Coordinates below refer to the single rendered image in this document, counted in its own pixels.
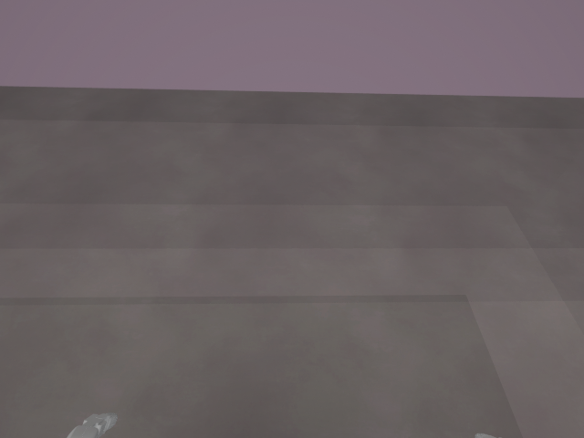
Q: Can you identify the left robot hand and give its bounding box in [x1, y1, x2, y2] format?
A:
[67, 412, 118, 438]

